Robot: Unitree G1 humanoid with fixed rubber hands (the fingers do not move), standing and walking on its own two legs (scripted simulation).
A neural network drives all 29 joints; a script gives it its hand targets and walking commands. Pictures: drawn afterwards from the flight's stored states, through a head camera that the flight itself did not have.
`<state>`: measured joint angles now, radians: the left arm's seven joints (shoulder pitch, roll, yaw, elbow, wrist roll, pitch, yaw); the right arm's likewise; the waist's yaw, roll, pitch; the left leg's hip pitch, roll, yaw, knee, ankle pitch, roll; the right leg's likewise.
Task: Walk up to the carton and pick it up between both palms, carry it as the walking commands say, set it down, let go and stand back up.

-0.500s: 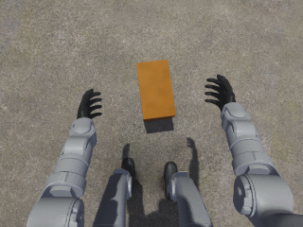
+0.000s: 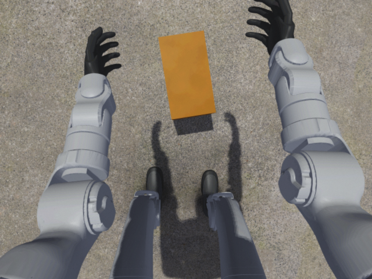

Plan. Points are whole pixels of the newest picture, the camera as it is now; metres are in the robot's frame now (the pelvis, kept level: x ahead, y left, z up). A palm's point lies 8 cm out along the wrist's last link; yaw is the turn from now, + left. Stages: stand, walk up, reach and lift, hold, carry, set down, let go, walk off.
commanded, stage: reach and lift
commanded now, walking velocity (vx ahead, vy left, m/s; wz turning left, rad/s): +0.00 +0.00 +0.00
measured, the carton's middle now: (186, 80) +0.54 +0.00 -0.59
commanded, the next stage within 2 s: none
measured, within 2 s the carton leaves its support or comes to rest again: neither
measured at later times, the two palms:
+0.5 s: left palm (120, 80) +0.48 +0.17 -0.26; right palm (261, 55) +0.54 -0.16 -0.22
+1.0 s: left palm (136, 93) +0.47 +0.16 -0.43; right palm (236, 76) +0.53 -0.15 -0.41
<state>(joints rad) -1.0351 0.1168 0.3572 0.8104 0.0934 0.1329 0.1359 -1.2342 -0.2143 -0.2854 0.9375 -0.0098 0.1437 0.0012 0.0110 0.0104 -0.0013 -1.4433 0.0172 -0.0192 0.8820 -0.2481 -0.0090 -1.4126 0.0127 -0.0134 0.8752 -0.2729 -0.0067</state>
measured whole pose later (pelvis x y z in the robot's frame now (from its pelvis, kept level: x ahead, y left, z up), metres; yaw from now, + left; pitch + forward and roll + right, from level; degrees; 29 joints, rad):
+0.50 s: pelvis -0.04 +0.00 -0.09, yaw -1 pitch +52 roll -1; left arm -1.25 0.12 0.45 0.81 0.12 0.14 0.15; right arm -1.44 -0.27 -0.30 0.95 -0.05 0.16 -0.02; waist 0.02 0.01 0.05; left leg -1.84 0.01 -0.02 1.27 -0.34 -0.01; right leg -1.82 0.02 0.00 1.27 -0.37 0.00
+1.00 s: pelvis -0.06 +0.00 -0.21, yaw +0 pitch +44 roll +1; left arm -1.47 0.16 0.42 0.87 -0.02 0.15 0.20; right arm -1.68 -0.37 -0.14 1.07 0.01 0.19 -0.07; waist 0.04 0.01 0.39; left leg -2.08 0.00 -0.02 1.80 -0.49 -0.02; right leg -2.07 0.03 0.02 1.82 -0.53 0.00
